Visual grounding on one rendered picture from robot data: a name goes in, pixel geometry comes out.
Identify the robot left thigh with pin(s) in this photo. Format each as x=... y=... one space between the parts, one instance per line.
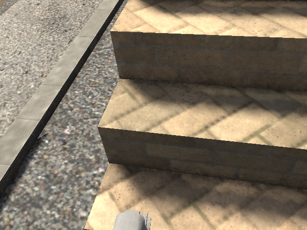
x=132 y=220

